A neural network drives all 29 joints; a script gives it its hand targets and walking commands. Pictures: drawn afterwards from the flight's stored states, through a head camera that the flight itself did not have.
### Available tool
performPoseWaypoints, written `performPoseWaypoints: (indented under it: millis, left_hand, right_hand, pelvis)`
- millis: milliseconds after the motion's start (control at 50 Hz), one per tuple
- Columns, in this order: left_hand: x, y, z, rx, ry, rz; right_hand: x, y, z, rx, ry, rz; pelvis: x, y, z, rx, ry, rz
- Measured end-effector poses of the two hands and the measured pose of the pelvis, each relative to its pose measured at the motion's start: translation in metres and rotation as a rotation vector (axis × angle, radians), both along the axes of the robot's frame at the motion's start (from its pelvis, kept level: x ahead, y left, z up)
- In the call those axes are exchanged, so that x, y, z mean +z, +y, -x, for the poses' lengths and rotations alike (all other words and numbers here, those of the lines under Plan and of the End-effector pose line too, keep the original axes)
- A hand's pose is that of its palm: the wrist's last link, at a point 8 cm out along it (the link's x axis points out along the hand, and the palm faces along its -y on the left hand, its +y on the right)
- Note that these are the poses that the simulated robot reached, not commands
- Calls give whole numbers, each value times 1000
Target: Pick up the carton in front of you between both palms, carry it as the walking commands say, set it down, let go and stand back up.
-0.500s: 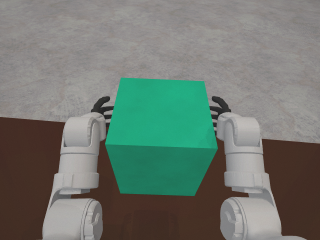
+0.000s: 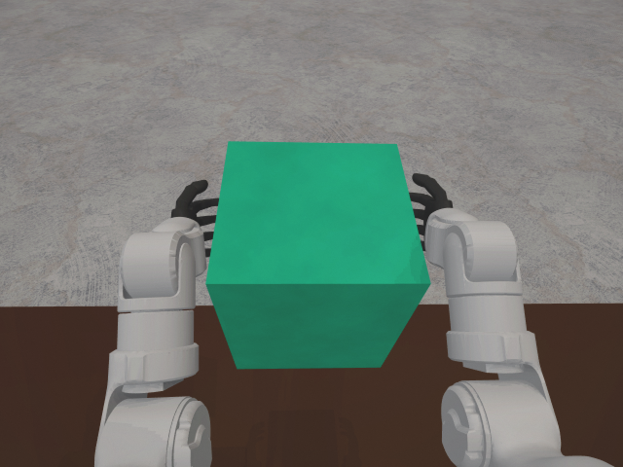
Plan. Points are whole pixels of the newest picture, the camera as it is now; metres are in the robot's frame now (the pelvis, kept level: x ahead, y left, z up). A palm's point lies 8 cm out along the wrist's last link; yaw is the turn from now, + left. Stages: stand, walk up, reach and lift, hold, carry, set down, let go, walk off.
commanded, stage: carry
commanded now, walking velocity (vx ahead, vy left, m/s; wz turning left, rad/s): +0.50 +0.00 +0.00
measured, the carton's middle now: (311, 264) +0.36 -0.02 +0.08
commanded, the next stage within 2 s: none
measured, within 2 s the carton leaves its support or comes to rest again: neither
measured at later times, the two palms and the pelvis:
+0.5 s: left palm (190, 144) +0.63 +0.16 +0.10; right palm (360, 133) +0.63 -0.14 +0.11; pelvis +0.27 +0.00 -0.03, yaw -2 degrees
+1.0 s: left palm (211, 127) +0.70 +0.14 +0.09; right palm (366, 120) +0.70 -0.16 +0.09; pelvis +0.35 -0.01 -0.04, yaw -1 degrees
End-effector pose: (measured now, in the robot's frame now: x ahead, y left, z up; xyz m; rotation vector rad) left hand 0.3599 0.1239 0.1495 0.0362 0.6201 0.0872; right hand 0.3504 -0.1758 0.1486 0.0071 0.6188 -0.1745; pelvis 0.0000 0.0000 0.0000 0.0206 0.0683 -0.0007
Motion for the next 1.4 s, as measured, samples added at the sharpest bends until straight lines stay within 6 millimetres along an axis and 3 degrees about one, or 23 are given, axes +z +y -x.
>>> performPoseWaypoints:
  millis: [60,160,360,460,500,560,640,700,800,900,1020,1240,1400]
  left_hand:
    - [-18,2,-28,25,60,-21]
    - [-43,13,-61,71,171,-15]
    - [-37,23,-170,97,115,-2]
    - [-37,34,-236,85,59,11]
    - [-45,38,-265,66,39,19]
    - [-68,38,-298,43,78,38]
    - [-92,30,-318,2,174,22]
    - [-99,25,-330,-12,187,21]
    - [-92,20,-343,0,138,32]
    - [-72,16,-347,28,72,23]
    - [-59,10,-341,50,77,9]
    - [-51,-6,-315,31,117,-9]
    - [-43,-15,-308,21,126,-12]
  right_hand:
    - [-21,2,-38,32,61,-10]
    - [-42,13,-87,83,171,1]
    - [-41,24,-197,78,115,-26]
    - [-38,34,-258,60,59,-24]
    - [-43,38,-283,46,40,-9]
    - [-60,37,-307,32,78,25]
    - [-87,30,-317,-3,175,18]
    - [-94,25,-323,-23,187,9]
    - [-89,20,-337,-32,136,-8]
    - [-70,16,-351,-4,70,-19]
    - [-58,10,-353,30,77,-14]
    - [-49,-6,-326,45,119,11]
    - [-42,-15,-317,39,127,13]
  pelvis:
    - [-8,-7,-29,-9,-1,15]
    - [-1,-18,-74,-4,5,0]
    - [4,-15,-175,-7,27,-6]
    - [-15,-3,-239,-19,14,22]
    - [-32,3,-268,-26,-4,46]
    - [-42,6,-290,-18,-6,22]
    - [-39,13,-309,-22,0,37]
    - [-36,15,-318,-22,4,47]
    - [-33,10,-331,-15,10,52]
    - [-34,1,-341,-10,3,42]
    - [-35,-12,-348,-6,-7,30]
    - [-33,-27,-333,-8,-38,27]
    - [-31,-33,-328,-12,-37,29]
